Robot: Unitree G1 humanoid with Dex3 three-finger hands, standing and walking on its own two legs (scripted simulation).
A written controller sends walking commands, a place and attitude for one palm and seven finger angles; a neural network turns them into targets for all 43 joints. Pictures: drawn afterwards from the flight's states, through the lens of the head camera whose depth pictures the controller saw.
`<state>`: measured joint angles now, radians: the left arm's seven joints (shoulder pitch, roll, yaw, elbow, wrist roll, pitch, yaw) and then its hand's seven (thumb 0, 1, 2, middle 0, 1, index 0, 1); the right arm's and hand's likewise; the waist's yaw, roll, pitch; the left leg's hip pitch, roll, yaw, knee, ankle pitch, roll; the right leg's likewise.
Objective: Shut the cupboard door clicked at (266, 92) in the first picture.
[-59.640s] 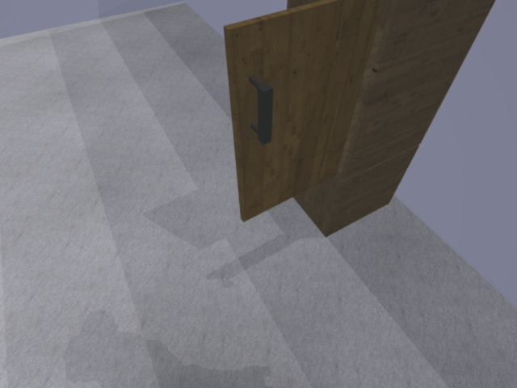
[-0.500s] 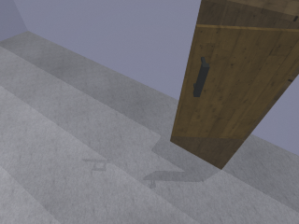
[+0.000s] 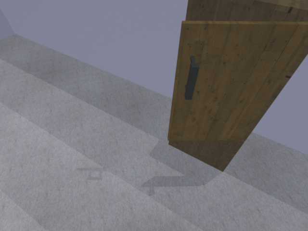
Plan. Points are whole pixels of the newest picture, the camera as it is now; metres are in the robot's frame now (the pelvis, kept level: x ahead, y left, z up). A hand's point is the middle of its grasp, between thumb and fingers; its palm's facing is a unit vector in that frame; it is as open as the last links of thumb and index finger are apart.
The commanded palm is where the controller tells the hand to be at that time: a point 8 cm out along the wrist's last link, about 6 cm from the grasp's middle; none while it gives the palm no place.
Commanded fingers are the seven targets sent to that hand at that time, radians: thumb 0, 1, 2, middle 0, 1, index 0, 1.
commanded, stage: shuffle to correct the standing spot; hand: left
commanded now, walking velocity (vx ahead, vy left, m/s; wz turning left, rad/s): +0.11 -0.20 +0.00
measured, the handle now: (190, 78) +0.56 -0.09 +0.08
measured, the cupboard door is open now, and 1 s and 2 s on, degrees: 32 32 32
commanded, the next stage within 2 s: come to a stop and stand still in 1.34 s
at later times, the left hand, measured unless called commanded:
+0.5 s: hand out of the picture +0.08 +0.11 -0.19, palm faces +0.07 -0.99 -0.11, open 7.4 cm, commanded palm none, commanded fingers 0.00 0.90 0.90 -0.20 -0.30 -0.20 -0.30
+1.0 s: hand (156, 223) +0.18 +0.00 -0.18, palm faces +0.06 -0.98 -0.18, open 7.3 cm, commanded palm none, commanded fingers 0.00 0.90 0.90 -0.20 -0.30 -0.20 -0.30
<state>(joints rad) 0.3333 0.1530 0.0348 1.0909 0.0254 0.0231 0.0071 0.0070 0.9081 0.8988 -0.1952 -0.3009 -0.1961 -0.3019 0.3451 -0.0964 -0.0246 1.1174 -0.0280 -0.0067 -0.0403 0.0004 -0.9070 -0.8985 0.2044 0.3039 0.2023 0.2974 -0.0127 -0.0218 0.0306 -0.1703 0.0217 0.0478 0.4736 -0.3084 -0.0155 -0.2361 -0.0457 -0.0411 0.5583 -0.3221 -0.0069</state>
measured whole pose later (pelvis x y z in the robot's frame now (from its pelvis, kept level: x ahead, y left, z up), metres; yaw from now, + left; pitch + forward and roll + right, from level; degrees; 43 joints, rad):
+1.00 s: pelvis +0.14 -0.18 +0.00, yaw +2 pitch +1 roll -1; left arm 0.23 0.17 0.04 0.97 0.03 0.04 0.02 0.01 0.92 0.90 -0.20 -0.30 -0.20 -0.30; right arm 0.20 -0.19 -0.05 1.01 -0.02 0.02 -0.04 0.00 -0.91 -0.90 0.20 0.30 0.20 0.30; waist 0.00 -0.02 0.07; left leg -0.36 0.05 0.15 0.75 -0.41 -0.01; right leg -0.26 0.00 -0.14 0.53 -0.29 -0.04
